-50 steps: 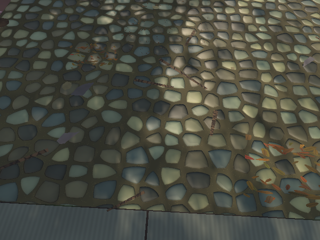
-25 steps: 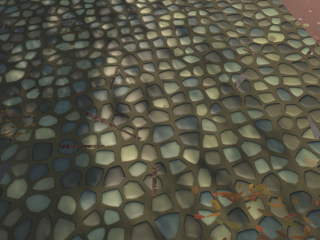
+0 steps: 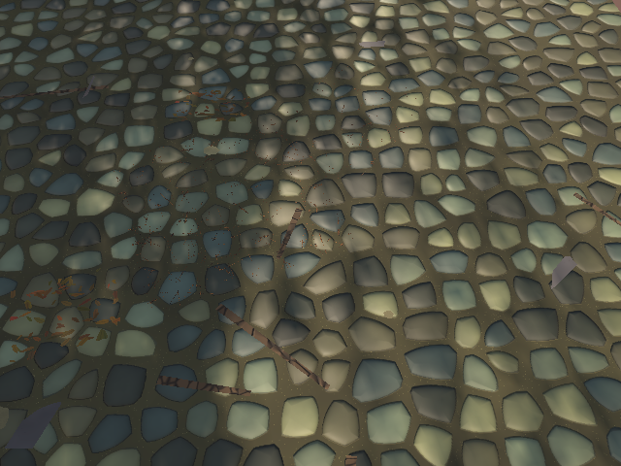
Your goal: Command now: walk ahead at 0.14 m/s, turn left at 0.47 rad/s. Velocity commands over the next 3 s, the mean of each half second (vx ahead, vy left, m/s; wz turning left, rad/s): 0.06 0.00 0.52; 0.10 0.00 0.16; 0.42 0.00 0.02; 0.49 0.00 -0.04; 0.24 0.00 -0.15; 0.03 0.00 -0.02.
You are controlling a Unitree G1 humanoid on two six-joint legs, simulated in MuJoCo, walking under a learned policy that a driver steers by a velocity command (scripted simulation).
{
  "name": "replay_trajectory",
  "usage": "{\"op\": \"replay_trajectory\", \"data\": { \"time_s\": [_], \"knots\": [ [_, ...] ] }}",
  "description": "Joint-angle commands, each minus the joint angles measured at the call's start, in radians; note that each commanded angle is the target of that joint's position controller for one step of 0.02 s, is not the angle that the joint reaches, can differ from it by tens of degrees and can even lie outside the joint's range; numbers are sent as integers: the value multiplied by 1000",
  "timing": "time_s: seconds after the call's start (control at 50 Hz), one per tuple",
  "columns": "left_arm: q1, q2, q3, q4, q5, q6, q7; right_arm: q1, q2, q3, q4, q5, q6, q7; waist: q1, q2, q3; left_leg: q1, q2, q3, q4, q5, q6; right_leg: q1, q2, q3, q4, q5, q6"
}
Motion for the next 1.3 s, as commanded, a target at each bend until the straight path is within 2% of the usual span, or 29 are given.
{"op": "replay_trajectory", "data": {
  "time_s": [0.02,0.06,0.1,0.18,0.24,0.3,0.38,0.42,0.44,0.46,0.48,0.5,0.54,0.68,0.76,0.8,0.82,0.84,0.86,0.88,1.0,1.06,1.1,1.12,1.14,1.16,1.18,1.22,1.3],
  "knots": [
    [43,138,13,-127,-23,-45,-45,114,-137,-47,-99,-12,14,-40,-76,46,-393,694,404,-624,-89,385,309,-490,-24,231,612,-13,37],
    [-78,139,14,-179,-8,-30,-33,30,-103,-27,-126,19,36,-58,-34,-115,-176,393,325,-510,-196,119,227,-510,-78,182,499,115,35],
    [-58,135,21,-207,-3,-6,-23,33,-129,-34,-129,10,43,-61,1,-53,-98,218,258,-461,-240,68,214,-442,-97,182,396,148,50],
    [-34,82,14,-206,-2,9,18,71,-160,-49,-117,4,50,-68,2,2,-151,188,207,-377,-164,371,184,-417,-88,141,211,165,102],
    [-79,68,16,-222,-13,24,28,58,-165,-55,-131,17,82,-84,-13,47,-190,205,175,-397,-139,159,129,-412,-77,151,103,242,115],
    [-137,63,20,-239,-18,23,22,47,-158,-58,-147,18,101,-91,-37,102,-164,194,162,-447,-141,-37,98,-383,-62,158,-27,270,104],
    [-149,75,34,-238,-28,-3,3,59,-145,-63,-157,16,111,-86,-60,153,-173,275,193,-542,-84,53,86,-290,-40,166,-240,234,74],
    [-83,84,48,-215,-29,-14,-12,37,-134,-60,-162,33,117,-84,-15,152,-165,272,167,-544,-23,64,43,-150,-49,144,-499,373,42],
    [-71,122,61,-213,-17,-14,-14,74,-96,-50,-160,30,119,-84,-31,100,-174,192,121,-499,53,-103,0,-25,-162,212,-550,451,-4],
    [-122,194,74,-245,9,-3,-9,151,-35,-34,-157,13,117,-81,-102,-179,-164,36,-18,-328,278,-480,-64,70,-397,430,-550,711,-116],
    [-91,195,84,-236,39,2,-16,97,-117,-59,-182,9,96,-78,-58,-353,-116,-126,-80,-230,489,-636,-122,14,-495,623,-600,828,-276],
    [-110,157,77,-250,30,1,-15,96,-177,-78,-155,7,89,-77,-50,-239,-107,-136,-35,-254,660,-567,-151,-2,-470,575,-587,789,-288],
    [-160,86,56,-257,-8,9,-9,109,-143,-75,-103,18,110,-86,-63,-134,-88,-128,-16,-238,770,-452,-187,-15,-343,391,-549,701,-198],
    [-142,67,37,-232,-12,40,1,15,-13,-18,-126,15,108,-87,-20,-241,-90,67,82,-99,377,-384,-230,-4,-242,243,-565,603,-203],
    [-108,97,46,-213,-26,50,-7,64,-40,-30,-93,25,100,-77,-17,-241,-76,217,76,-57,32,-250,-195,-13,-274,304,-531,577,-217],
    [-48,57,30,-184,-27,35,-17,121,-36,-22,-70,6,95,-73,-36,-168,-95,434,103,-109,-131,-110,-131,-152,-232,281,-539,282,-126],
    [-62,38,25,-189,-9,22,-26,168,-86,-30,-73,-4,93,-78,-37,-49,-110,527,220,-234,-93,-143,-78,-277,-172,212,-428,101,-72],
    [-89,-2,17,-217,-16,6,-27,203,-160,-57,-39,-2,93,-71,-38,214,-85,422,290,-340,-150,-532,26,-346,-38,31,-311,64,-16],
    [-196,69,35,-241,-26,-6,-26,209,-154,-60,-55,-1,82,-63,-113,222,24,328,354,-493,-291,-745,98,-387,-43,18,-207,83,10],
    [-245,99,52,-258,-41,-15,-28,200,-147,-56,-46,-9,68,-70,-117,229,97,294,392,-556,-345,-747,115,-435,-69,56,-104,80,2],
    [-187,8,36,-217,-39,-56,-72,175,-110,-49,-37,29,32,-76,-76,137,65,329,301,-344,-315,-394,60,-366,-105,36,-185,197,-37],
    [-110,30,44,-187,-45,-49,-89,175,-135,-58,-35,36,36,-58,-32,127,30,216,284,-296,-258,-385,54,-107,-66,-4,-353,302,-30],
    [20,56,59,-140,-49,-41,-81,180,-98,-45,-33,32,36,-52,27,77,7,117,253,-269,-146,-403,22,84,-44,-8,-404,315,-37],
    [110,93,69,-128,-45,-44,-72,171,-47,-29,-39,22,33,-51,67,-5,-21,34,193,-199,59,-365,-27,199,-139,125,-461,261,-67],
    [194,224,91,-132,-24,-46,-66,176,24,-9,-89,17,16,-55,68,-312,-79,-192,81,-61,455,-438,-110,333,-386,544,-615,53,-191],
    [217,224,90,-126,-18,-53,-71,155,-47,-27,-111,39,0,-66,78,-326,-73,-316,76,-155,669,-503,-116,284,-474,852,-757,-191,-300],
    [154,172,71,-132,-25,-59,-69,129,-97,-41,-109,56,-9,-63,48,-230,25,-399,139,-173,754,-414,-98,233,-469,789,-757,-244,-290],
    [71,124,52,-146,-15,-59,-67,114,-85,-39,-84,37,-15,-58,9,-135,59,-383,189,-148,728,-246,-81,145,-375,572,-747,-42,-240],
    [55,98,39,-135,-16,-63,-59,110,-59,-39,-58,21,-6,-49,-20,-121,54,-308,213,-115,613,-64,-112,72,-284,345,-798,269,-223]
  ]
}}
